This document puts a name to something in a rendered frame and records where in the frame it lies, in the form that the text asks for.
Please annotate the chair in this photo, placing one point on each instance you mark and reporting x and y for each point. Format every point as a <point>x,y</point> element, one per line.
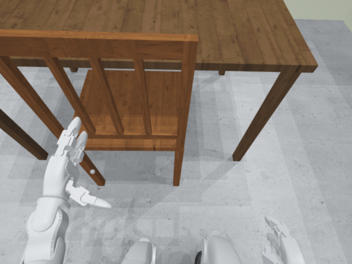
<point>121,110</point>

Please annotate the robot right thigh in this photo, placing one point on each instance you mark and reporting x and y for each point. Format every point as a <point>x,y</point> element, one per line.
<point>218,250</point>

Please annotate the robot thigh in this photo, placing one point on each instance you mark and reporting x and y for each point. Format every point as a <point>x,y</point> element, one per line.
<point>142,252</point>
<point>218,250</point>

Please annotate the left robot hand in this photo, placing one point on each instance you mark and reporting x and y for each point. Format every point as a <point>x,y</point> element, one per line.
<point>63,165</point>

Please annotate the table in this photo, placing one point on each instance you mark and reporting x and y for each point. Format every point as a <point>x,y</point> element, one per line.
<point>234,35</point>

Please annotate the right robot hand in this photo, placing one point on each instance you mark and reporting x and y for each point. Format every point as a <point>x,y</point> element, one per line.
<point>288,250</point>

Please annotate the left robot forearm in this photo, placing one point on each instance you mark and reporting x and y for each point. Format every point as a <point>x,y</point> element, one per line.
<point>46,228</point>

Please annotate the robot left thigh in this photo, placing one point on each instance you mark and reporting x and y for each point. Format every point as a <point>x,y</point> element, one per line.
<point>142,252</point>

